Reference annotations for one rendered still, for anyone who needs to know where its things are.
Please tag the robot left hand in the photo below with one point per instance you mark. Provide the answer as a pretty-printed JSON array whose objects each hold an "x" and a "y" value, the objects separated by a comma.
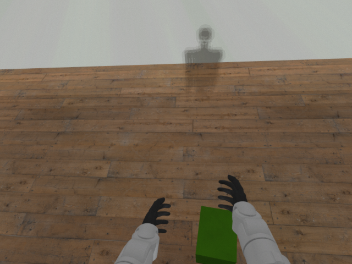
[{"x": 153, "y": 214}]

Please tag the carton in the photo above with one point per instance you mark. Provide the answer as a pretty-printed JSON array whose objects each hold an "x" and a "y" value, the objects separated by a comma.
[{"x": 216, "y": 241}]

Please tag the robot right hand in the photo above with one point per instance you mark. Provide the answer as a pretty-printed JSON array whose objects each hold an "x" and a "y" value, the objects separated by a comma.
[{"x": 237, "y": 192}]

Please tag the robot left forearm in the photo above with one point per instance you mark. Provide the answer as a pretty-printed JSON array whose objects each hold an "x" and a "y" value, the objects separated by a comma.
[{"x": 142, "y": 248}]

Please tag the robot right forearm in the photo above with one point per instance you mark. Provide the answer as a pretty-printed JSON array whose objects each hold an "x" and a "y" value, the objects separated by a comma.
[{"x": 256, "y": 240}]

